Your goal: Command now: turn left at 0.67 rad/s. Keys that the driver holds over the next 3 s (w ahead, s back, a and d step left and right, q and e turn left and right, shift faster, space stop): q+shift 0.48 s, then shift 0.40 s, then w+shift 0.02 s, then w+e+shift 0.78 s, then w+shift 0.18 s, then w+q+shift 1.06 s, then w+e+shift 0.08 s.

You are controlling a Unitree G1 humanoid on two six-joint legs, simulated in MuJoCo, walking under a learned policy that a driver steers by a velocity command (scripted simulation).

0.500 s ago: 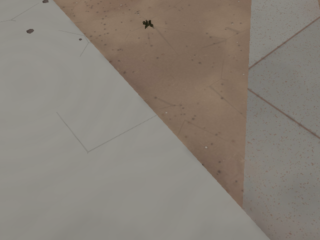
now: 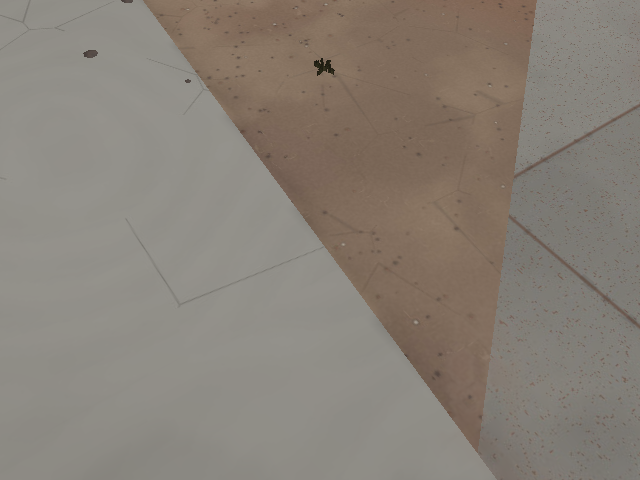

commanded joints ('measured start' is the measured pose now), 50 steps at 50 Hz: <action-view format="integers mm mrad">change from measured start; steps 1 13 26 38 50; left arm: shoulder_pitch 21 -87 -3 18 -1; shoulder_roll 143 104 174 170 158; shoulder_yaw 60 45 79 40 31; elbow -36 -75 -27 -25 -31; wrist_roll -12 3 -5 8 -50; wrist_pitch -9 -51 -101 -41 -82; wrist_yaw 7 -1 -34 -6 -38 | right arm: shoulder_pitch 77 9 -96 -57 135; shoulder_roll -127 -215 -191 -97 -159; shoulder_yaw -48 -67 -59 -7 -24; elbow -60 -156 -227 -181 -70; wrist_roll -7 -1 3 -20 -40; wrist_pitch -14 -24 1 -19 -104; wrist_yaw -6 -67 -62 -44 -47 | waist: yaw -13 13 41 40 -48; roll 24 117 190 -155 230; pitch -116 -140 -152 -108 94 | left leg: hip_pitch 132 296 139 -116 333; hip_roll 2 112 -10 -71 281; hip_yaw -88 -478 -653 -165 -552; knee -268 -307 -154 210 -581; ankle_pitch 336 645 427 -112 -406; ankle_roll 88 231 130 -79 214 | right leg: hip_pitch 32 -404 47 159 -619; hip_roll -181 114 88 -137 -3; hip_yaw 74 272 288 387 254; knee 127 376 -219 -216 491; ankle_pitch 363 18 262 485 -78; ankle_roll -53 116 45 -220 -9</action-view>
